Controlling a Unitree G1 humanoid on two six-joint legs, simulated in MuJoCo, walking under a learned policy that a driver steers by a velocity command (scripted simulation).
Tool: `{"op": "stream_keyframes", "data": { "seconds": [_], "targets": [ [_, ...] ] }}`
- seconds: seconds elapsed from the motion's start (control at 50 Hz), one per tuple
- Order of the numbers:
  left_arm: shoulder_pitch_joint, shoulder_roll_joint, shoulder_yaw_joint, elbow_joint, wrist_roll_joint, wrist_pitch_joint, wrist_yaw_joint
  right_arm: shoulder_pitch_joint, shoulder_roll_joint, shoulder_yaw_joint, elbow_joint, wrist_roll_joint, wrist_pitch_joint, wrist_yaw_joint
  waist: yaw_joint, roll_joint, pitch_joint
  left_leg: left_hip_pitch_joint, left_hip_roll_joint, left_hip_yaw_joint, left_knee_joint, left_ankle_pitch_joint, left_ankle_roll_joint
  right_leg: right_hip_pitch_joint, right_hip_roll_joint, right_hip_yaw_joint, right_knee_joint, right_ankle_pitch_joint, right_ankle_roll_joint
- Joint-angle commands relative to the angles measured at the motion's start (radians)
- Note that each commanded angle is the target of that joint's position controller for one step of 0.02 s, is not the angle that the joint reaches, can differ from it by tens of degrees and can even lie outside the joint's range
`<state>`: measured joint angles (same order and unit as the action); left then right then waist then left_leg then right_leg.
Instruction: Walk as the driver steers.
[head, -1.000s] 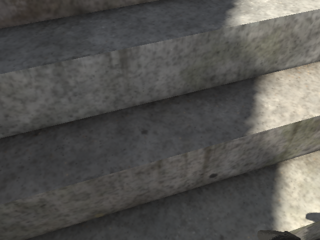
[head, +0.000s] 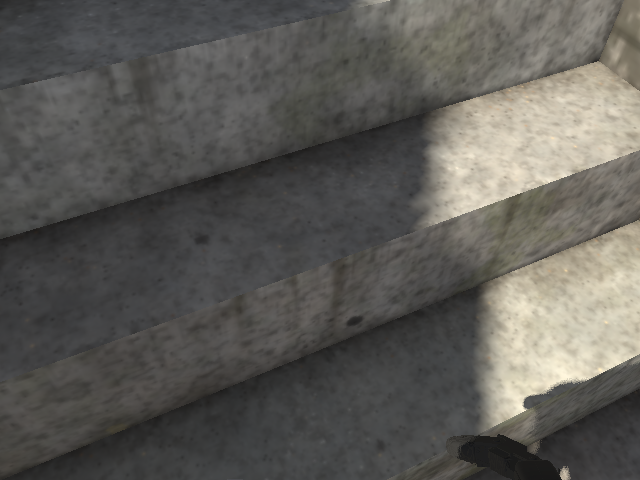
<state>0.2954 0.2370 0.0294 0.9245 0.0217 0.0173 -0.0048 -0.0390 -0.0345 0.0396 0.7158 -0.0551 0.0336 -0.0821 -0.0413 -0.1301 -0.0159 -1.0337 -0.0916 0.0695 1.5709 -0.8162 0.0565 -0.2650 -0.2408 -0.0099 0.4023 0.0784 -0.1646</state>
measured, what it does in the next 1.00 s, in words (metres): goes down, backwards: left foot 0.25 m higher, then right foot 0.25 m lower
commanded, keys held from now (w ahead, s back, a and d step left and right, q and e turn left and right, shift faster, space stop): w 1.00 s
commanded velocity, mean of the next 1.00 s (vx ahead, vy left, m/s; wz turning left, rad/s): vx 0.50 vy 0.00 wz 0.00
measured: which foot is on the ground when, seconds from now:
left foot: up 0.00-0.00, down 0.02-0.20, up 0.22-0.48, down 0.50-0.78, up 0.80-1.00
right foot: up 0.00-0.22, down 0.24-0.46, up 0.48-0.76, down 0.78-0.96, up 0.98-1.00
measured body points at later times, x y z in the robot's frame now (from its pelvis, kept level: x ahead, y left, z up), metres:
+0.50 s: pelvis -0.23 +0.01 -0.09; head -0.24 -0.02 +0.36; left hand -0.08 +0.22 -0.18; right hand -0.07 -0.19 -0.19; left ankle -0.28 +0.12 -0.79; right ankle -0.20 -0.05 -0.79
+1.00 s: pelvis -0.47 -0.15 -0.39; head -0.49 -0.20 +0.06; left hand -0.20 +0.01 -0.42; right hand -0.49 -0.41 -0.54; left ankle -0.52 -0.10 -0.99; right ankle -0.44 -0.20 -1.03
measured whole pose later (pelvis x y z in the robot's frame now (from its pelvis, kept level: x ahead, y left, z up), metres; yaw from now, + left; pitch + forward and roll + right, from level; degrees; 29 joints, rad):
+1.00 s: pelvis -0.47 -0.15 -0.39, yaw -6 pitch +0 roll +3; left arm 0.10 0.23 -0.02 0.53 0.06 0.03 -0.01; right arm 0.42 -0.24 -0.05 0.73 -0.03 -0.06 -0.07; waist -0.18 0.06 -0.03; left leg -0.51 -0.05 0.23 1.33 -0.10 0.03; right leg -0.62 -0.03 -0.13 1.23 -0.89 0.14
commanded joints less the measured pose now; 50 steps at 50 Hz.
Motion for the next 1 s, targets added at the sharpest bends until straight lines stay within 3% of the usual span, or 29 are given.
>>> {"op": "stream_keyframes", "data": {
  "seconds": [0.02,0.06,0.1,0.18,0.22,0.24,0.26,0.28,0.3,0.32,0.36,0.4,0.44,0.48,0.5,0.54,0.58,0.62,0.66,0.68,0.72,0.78,0.82,0.86,0.9,0.92,0.96,0.98,1.0],
  "targets": [
    [-0.011,-0.023,-0.01,-0.096,-0.001,-0.04,-0.042,0.105,-0.129,-0.052,0.022,-0.023,0.056,-0.038,0.037,0.467,-0.336,0.508,0.074,-0.271,-0.442,-0.132,0.048,-0.242,0.155,-0.031,0.578,-0.217,-0.057],
    [-0.033,-0.063,-0.023,-0.167,-0.061,-0.042,-0.037,0.05,-0.176,-0.041,-0.04,0.006,0.014,0.012,0.028,0.496,-0.292,0.252,0.233,-0.726,-0.811,-0.529,0.152,-0.381,0.254,0.169,1.406,-0.606,0.08],
    [0.145,-0.004,-0.019,-0.163,-0.034,0.005,-0.012,-0.132,-0.146,-0.03,-0.061,0.052,-0.011,0.013,0.199,0.428,-0.026,-0.303,0.171,-0.451,-0.714,-0.342,0.044,-0.154,0.239,0.049,1.437,-0.652,0.148],
    [0.395,0.073,-0.032,-0.065,0.018,0.081,0.02,-0.313,-0.14,-0.036,-0.163,0.06,-0.03,-0.023,0.31,0.214,0.038,-0.519,0.149,-0.198,-0.382,-0.141,-0.138,0.217,0.14,0.028,0.644,-0.548,0.024],
    [-0.039,-0.074,-0.095,-0.166,0.042,0.072,-0.007,-0.03,-0.003,-0.029,-0.119,0.123,0.019,-0.045,0.056,-0.302,0.171,-0.203,-0.065,0.094,0.546,-0.037,-0.177,-0.061,0.034,-0.023,-0.239,-0.169,-0.04],
    [-0.314,-0.1,-0.134,-0.272,0.052,0.069,-0.025,0.238,-0.004,-0.037,-0.089,0.086,0.022,-0.06,-0.119,-0.306,0.101,-0.02,-0.164,0.042,1.066,0.002,-0.19,-0.208,0.067,-0.152,-0.305,0.08,-0.047],
    [-0.396,-0.117,-0.174,-0.313,0.094,0.084,-0.033,0.232,0.027,-0.037,-0.117,0.051,0.021,-0.038,-0.174,-0.13,0.056,-0.214,-0.196,-0.118,1.369,-0.06,-0.202,-0.079,0.107,-0.114,-0.006,0.125,0.064],
    [-0.298,0.004,-0.132,-0.363,0.121,0.043,-0.052,0.22,0.057,-0.009,-0.189,0.086,-0.008,-0.035,-0.155,-0.075,-0.019,-0.28,-0.159,-0.095,1.377,-0.036,-0.24,0.046,0.074,-0.088,0.208,0.508,0.154],
    [-0.137,0.311,-0.022,-0.297,0.065,0.033,-0.031,0.262,-0.042,-0.002,-0.226,0.145,-0.036,-0.042,-0.11,-0.142,-0.062,-0.289,-0.016,-0.12,1.3,0.127,-0.24,0.003,-0.154,0.26,-0.021,0.13,0.039],
    [0.01,0.152,-0.044,-0.295,0.012,0.011,0.009,0.148,-0.196,-0.043,-0.191,0.112,-0.031,-0.04,0.021,0.112,-0.003,-0.142,0.067,-0.192,1.07,0.241,-0.212,-0.003,-0.067,0.292,-0.021,-0.039,0.029],
    [0.047,0.025,-0.077,-0.287,0.013,-0.026,0.088,0.0,-0.149,-0.037,-0.199,0.066,0.021,-0.014,0.067,0.151,-0.037,0.107,0.114,0.02,0.641,0.39,-0.194,-0.074,0.074,0.409,-0.098,-0.282,0.031],
    [-0.153,0.054,-0.056,-0.361,0.017,-0.043,0.111,0.057,-0.166,-0.053,-0.25,0.038,0.028,0.02,-0.068,0.058,-0.051,0.434,0.106,0.089,-0.121,0.433,-0.182,-0.163,0.197,0.215,0.092,0.041,0.052],
    [-0.038,0.041,-0.033,-0.359,0.003,0.001,0.108,-0.032,-0.117,-0.037,-0.24,0.064,0.021,0.034,0.037,-0.107,-0.086,0.653,0.089,0.01,-0.704,0.223,-0.096,-0.206,0.159,0.375,0.019,-0.139,0.103],
    [0.062,-0.014,-0.025,-0.369,-0.043,0.04,0.1,0.169,0.075,0.043,-0.091,0.031,-0.005,0.052,0.07,0.06,0.033,0.743,0.073,0.039,-1.231,0.35,0.02,-0.112,0.381,0.105,0.464,-0.59,0.334],
    [0.082,-0.027,-0.014,-0.377,-0.034,0.042,0.081,0.115,0.033,0.022,-0.121,0.02,-0.032,0.055,0.088,0.295,-0.015,0.811,0.251,-0.128,-1.142,0.831,0.075,-0.239,0.399,0.084,0.871,-0.771,0.273],
    [0.251,0.105,0.053,-0.373,-0.001,0.034,0.019,-0.055,-0.161,-0.046,-0.196,-0.023,-0.094,0.057,0.242,0.166,-0.132,0.917,0.414,-0.223,-0.736,1.128,0.071,-0.513,0.408,0.226,1.344,-0.68,0.284],
    [0.393,0.131,0.043,-0.324,-0.01,0.051,0.014,-0.155,-0.173,-0.054,-0.227,0.056,-0.134,0.069,0.281,0.099,-0.238,0.859,0.469,-0.253,-0.717,0.689,0.098,-0.608,0.231,0.225,1.433,-0.409,0.27],
    [0.449,0.091,0.035,-0.336,-0.031,0.096,0.012,-0.317,-0.224,-0.061,-0.255,0.089,-0.149,0.096,0.385,0.343,-0.249,0.816,0.53,-0.385,-0.68,0.547,0.086,-0.613,0.011,0.212,1.114,-0.279,0.219],
    [-0.034,0.095,0.018,-0.396,-0.026,0.087,-0.016,0.117,-0.199,-0.06,-0.185,0.031,-0.109,0.028,0.054,0.126,-0.227,0.687,0.35,-0.193,-0.616,0.346,0.032,-0.377,0.136,-0.037,0.621,-0.367,0.182],
    [-0.094,0.055,0.004,-0.394,-0.031,0.089,-0.02,0.21,-0.241,-0.073,-0.143,0.041,-0.091,-0.003,0.015,0.131,-0.203,0.622,0.305,-0.169,-0.573,0.245,0.016,-0.269,0.163,-0.062,0.426,-0.343,0.17],
    [0.069,-0.054,-0.021,-0.296,-0.071,0.078,-0.039,0.059,-0.197,-0.068,-0.163,0.079,-0.073,-0.026,0.135,0.166,-0.122,0.513,0.219,-0.071,-0.358,0.133,-0.038,-0.149,0.148,-0.118,0.146,-0.019,0.149],
    [0.215,-0.166,-0.071,-0.182,0.057,0.048,-0.042,-0.142,-0.001,-0.004,-0.328,0.12,-0.062,0.022,0.13,0.057,-0.036,0.23,0.158,-0.019,0.072,-0.086,-0.128,0.041,0.147,-0.191,-0.047,0.192,0.029],
    [-0.046,0.039,-0.036,-0.327,0.095,-0.011,-0.06,0.096,-0.026,-0.036,-0.283,0.105,-0.053,0.048,-0.073,-0.019,-0.131,0.075,-0.019,0.16,0.594,-0.098,-0.243,0.149,0.017,0.083,0.177,0.631,-0.004],
    [-0.311,0.278,0.023,-0.431,0.135,0.005,-0.083,0.415,-0.173,-0.075,-0.168,0.128,-0.065,0.012,-0.208,-0.048,-0.308,0.209,-0.074,0.156,0.873,0.096,-0.275,-0.036,-0.055,0.126,0.18,0.336,0.009],
    [-0.55,0.105,-0.03,-0.543,0.059,-0.008,-0.033,0.638,-0.24,-0.107,-0.04,0.098,-0.039,-0.045,-0.311,0.075,-0.183,0.614,-0.07,0.135,0.549,0.421,-0.203,-0.398,0.051,0.032,0.18,-0.041,0.108],
    [-0.589,0.081,-0.044,-0.589,0.051,-0.024,-0.023,0.719,-0.27,-0.105,-0.024,0.033,-0.046,-0.05,-0.356,0.002,-0.137,0.593,-0.016,0.072,0.309,0.357,-0.143,-0.412,0.024,0.07,0.267,-0.165,0.138],
    [-0.839,-0.087,-0.092,-0.708,0.028,-0.061,0.009,0.923,-0.231,-0.102,0.065,0.006,-0.067,-0.011,-0.471,-0.03,-0.079,0.728,0.166,-0.095,-0.348,0.597,0.005,-0.477,0.049,0.001,0.635,-0.375,0.221],
    [-0.925,-0.207,-0.131,-0.743,0.023,-0.063,0.012,1.035,-0.147,-0.077,0.218,0.003,-0.081,0.032,-0.501,0.254,-0.021,0.891,0.234,-0.029,-0.696,1.02,0.077,-0.694,0.141,-0.091,1.096,-0.942,0.244],
    [-0.809,-0.287,-0.168,-0.751,0.008,-0.066,-0.003,0.903,-0.059,-0.035,0.267,-0.009,-0.11,0.074,-0.306,0.381,0.093,0.751,0.203,-0.037,-0.95,1.145,0.07,-0.743,0.19,-0.033,1.498,-1.027,0.206]
  ]
}}
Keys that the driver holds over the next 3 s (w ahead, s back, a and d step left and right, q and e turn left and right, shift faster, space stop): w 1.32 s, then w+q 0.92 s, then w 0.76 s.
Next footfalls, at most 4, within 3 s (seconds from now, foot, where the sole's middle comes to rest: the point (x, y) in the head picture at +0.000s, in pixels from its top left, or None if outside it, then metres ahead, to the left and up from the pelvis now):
0.02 left None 0.18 0.13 -0.57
0.24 right None -0.13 -0.04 -0.82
0.50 left None -0.25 0.11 -0.84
0.78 right None -0.37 -0.20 -1.07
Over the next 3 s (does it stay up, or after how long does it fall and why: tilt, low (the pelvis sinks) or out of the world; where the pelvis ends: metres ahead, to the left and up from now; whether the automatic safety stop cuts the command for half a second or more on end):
stays up -1.51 -0.66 -1.44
